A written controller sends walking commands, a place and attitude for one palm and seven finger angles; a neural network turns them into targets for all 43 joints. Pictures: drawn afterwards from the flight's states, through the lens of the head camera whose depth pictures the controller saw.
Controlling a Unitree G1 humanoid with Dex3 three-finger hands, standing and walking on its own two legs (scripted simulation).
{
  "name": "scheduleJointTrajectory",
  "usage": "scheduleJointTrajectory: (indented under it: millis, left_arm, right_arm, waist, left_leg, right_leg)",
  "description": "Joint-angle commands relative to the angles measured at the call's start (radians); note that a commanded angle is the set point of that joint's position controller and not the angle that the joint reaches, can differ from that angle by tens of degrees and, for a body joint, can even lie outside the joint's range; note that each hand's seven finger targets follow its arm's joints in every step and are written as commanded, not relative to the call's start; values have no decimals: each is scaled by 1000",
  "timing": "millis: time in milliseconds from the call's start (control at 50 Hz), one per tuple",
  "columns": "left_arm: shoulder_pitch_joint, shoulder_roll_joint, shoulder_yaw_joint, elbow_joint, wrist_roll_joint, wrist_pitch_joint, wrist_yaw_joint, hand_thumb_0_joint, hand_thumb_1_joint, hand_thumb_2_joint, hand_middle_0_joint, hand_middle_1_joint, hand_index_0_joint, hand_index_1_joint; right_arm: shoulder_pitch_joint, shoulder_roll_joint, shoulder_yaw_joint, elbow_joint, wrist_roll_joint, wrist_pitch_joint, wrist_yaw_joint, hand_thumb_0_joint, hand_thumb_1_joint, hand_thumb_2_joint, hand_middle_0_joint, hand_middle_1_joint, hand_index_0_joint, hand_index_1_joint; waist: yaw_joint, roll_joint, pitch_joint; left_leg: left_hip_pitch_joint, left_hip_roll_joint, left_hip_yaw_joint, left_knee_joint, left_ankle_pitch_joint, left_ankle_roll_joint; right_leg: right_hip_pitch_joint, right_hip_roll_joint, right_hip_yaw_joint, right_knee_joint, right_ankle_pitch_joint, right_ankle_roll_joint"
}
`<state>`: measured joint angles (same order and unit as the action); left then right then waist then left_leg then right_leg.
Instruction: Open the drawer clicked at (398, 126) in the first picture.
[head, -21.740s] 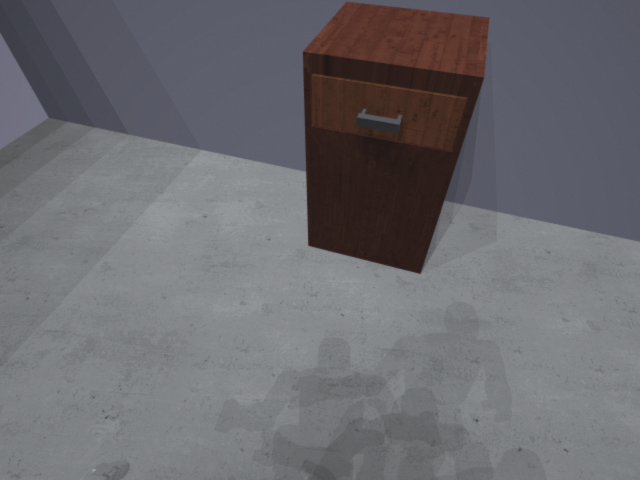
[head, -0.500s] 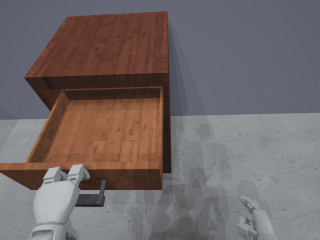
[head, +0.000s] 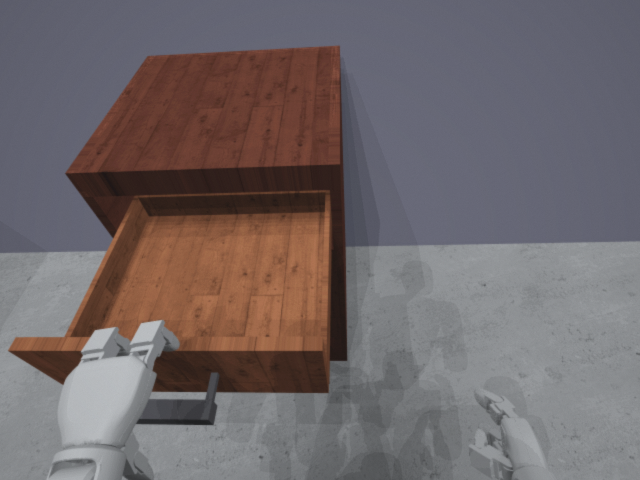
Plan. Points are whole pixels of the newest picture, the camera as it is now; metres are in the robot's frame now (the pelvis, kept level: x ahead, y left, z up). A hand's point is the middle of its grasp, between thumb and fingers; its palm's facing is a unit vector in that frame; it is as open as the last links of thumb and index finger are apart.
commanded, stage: lift the hand off the handle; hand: left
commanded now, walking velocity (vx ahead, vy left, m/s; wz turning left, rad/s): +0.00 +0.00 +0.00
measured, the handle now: (175, 395) +0.23 +0.25 -0.08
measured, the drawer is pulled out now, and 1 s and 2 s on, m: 0.30 0.30 0.30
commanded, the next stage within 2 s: draw the hand back to the body in 0.64 s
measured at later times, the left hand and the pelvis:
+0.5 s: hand (112, 394) +0.19 +0.25 +0.06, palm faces +0.04 -0.09 -0.99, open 13.8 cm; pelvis +0.00 +0.00 +0.01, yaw +0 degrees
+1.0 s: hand (95, 393) +0.18 +0.26 +0.09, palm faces +0.07 -0.11 -0.99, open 13.8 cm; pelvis +0.00 +0.02 +0.01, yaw +0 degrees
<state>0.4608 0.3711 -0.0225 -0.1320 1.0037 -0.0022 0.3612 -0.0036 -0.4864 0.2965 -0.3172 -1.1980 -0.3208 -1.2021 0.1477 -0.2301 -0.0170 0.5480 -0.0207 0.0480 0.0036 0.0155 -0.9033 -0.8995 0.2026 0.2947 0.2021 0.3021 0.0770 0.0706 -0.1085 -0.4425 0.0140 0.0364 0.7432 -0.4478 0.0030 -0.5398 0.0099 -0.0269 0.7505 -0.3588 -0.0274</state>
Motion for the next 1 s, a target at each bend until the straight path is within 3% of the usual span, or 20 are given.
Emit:
scheduleJointTrajectory:
  millis: [0, 40, 60, 120, 160, 180, 260, 420, 480, 500, 580, 660, 720, 760, 840, 900, 980]
  left_arm:
    - [-16, 155, 113, -227, -3, -1, 43, 0, -500, 300, -300, -1200, -300, -1200]
    - [-22, 150, 107, -233, -15, 5, 37, 0, -500, 300, -300, -1200, -300, -1200]
    - [-8, 153, 108, -254, -17, 4, 33, 0, -500, 300, -300, -1200, -300, -1200]
    - [1, 175, 125, -255, -18, 3, 24, 0, -500, 300, -300, -1200, -300, -1200]
    - [-25, 176, 118, -267, -18, 7, 14, 0, -500, 300, -300, -1200, -300, -1200]
    - [-40, 177, 117, -266, -23, 7, 10, 0, -500, 300, -300, -1200, -300, -1200]
    - [-48, 203, 138, -278, -32, 3, -9, 0, -500, 300, -300, -1200, -300, -1200]
    - [-32, 222, 162, -295, -54, 4, -49, 0, -500, 300, -300, -1200, -300, -1200]
    - [-59, 200, 134, -327, -59, 3, -64, 0, -500, 300, -300, -1200, -300, -1200]
    - [-77, 199, 125, -341, -58, 0, -69, 0, -500, 300, -300, -1200, -300, -1200]
    - [-6, 213, 156, -300, -64, 1, -81, 0, -500, 300, -300, -1200, -300, -1200]
    - [20, 195, 143, -351, -59, -7, -77, 0, -500, 300, -300, -1200, -300, -1200]
    - [-1, 191, 136, -370, -53, -15, -68, 0, -500, 300, -300, -1200, -300, -1200]
    - [-22, 218, 160, -404, -44, -19, -58, 0, -500, 300, -300, -1200, -300, -1200]
    - [26, 220, 173, -401, -55, -5, -54, 0, -500, 300, -300, -1200, -300, -1200]
    - [15, 192, 136, -414, -59, 7, -68, 0, -500, 300, -300, -1200, -300, -1200]
    - [64, 217, 155, -442, -74, 23, -93, 0, -500, 300, -300, -1200, -300, -1200]
  right_arm:
    - [-116, -96, -34, -168, -2, -51, 6, 0, -900, -900, 200, 300, 200, 300]
    - [-116, -98, -35, -168, 3, -52, 8, 0, -900, -900, 200, 300, 200, 300]
    - [-113, -98, -35, -170, 0, -53, 8, 0, -900, -900, 200, 300, 200, 300]
    - [-121, -96, -32, -171, 1, -50, 5, 0, -900, -900, 200, 300, 200, 300]
    - [-124, -98, -26, -169, 2, -46, 5, 0, -900, -900, 200, 300, 200, 300]
    - [-126, -96, -30, -168, 5, -46, 2, 0, -900, -900, 200, 300, 200, 300]
    - [-123, -97, -25, -167, 4, -46, -1, 0, -900, -900, 200, 300, 200, 300]
    - [-136, -97, -22, -177, 10, -38, -4, 0, -900, -900, 200, 300, 200, 300]
    - [-137, -96, -21, -179, 12, -38, -2, 0, -900, -900, 200, 300, 200, 300]
    - [-131, -97, -21, -180, 9, -40, -2, 0, -900, -900, 200, 300, 200, 300]
    - [-130, -99, -20, -178, 14, -37, 0, 0, -900, -900, 200, 300, 200, 300]
    - [-125, -98, -19, -188, 10, -36, 8, 0, -900, -900, 200, 300, 200, 300]
    - [-131, -98, -21, -191, 7, -33, 10, 0, -900, -900, 200, 300, 200, 300]
    - [-123, -98, -22, -186, 3, -34, 10, 0, -900, -900, 200, 300, 200, 300]
    - [-140, -95, -19, -190, 11, -32, 12, 0, -900, -900, 200, 300, 200, 300]
    - [-129, -95, -21, -189, 12, -31, 15, 0, -900, -900, 200, 300, 200, 300]
    - [-137, -97, -14, -195, 21, -27, 18, 0, -900, -900, 200, 300, 200, 300]
  waist:
    - [3, -41, -165]
    - [-7, -51, -147]
    - [3, -49, -169]
    - [3, -87, -138]
    - [3, -42, -133]
    - [-4, -55, -112]
    - [7, -53, -136]
    - [15, -72, -97]
    - [13, -19, -98]
    - [11, -27, -107]
    - [21, -82, -86]
    - [27, -48, -118]
    - [21, -39, -93]
    - [24, -9, -130]
    - [27, -20, -96]
    - [28, -15, -95]
    - [34, -36, -94]
  left_leg:
    - [59, -16, -16, -96, 347, 15]
    - [66, -13, -19, -102, 349, 14]
    - [73, -14, -17, -102, 351, 18]
    - [62, -16, -16, -109, 331, 21]
    - [74, -17, -18, -120, 321, 19]
    - [75, -15, -18, -123, 306, 21]
    - [97, -17, -19, -133, 318, 21]
    - [103, -16, -19, -163, 330, 22]
    - [134, -12, -21, -178, 339, 20]
    - [143, -12, -22, -176, 342, 22]
    - [128, -10, -22, -187, 351, 18]
    - [145, -10, -19, -184, 384, 17]
    - [145, -6, -22, -185, 377, 16]
    - [167, -5, -23, -182, 386, 15]
    - [166, 0, -33, -189, 396, 8]
    - [171, 7, -33, -201, 409, 9]
    - [175, 11, -34, -211, 458, 5]
  right_leg:
    - [162, -3, 15, -103, 316, -15]
    - [163, -3, 18, -113, 310, -15]
    - [175, -5, 14, -113, 317, -13]
    - [185, -9, 22, -127, 326, -9]
    - [180, -10, 20, -135, 291, -11]
    - [173, -10, 19, -143, 276, -10]
    - [197, -12, 22, -157, 282, -9]
    - [232, -16, 24, -189, 305, -7]
    - [227, -16, 13, -199, 275, -10]
    - [224, -17, 11, -204, 272, -8]
    - [247, -15, 14, -211, 301, -8]
    - [257, -16, 10, -204, 325, -12]
    - [230, -15, 9, -206, 306, -12]
    - [230, -12, 13, -204, 288, -17]
    - [230, -8, 17, -212, 285, -21]
    - [229, -11, -9, -209, 267, -17]
    - [269, -12, -4, -217, 315, -15]
